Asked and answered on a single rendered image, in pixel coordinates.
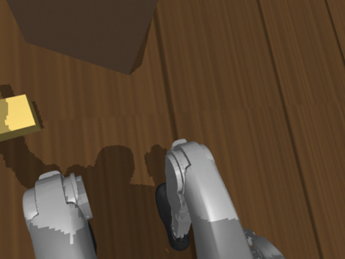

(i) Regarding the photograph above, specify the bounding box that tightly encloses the right robot hand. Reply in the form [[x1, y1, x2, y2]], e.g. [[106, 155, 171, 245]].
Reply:
[[244, 228, 285, 259]]

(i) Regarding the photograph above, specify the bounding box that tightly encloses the right robot foot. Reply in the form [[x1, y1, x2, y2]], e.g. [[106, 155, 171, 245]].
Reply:
[[155, 183, 190, 251]]

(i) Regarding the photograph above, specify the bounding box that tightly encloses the left robot foot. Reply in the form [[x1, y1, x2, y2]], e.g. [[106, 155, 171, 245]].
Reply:
[[88, 221, 96, 253]]

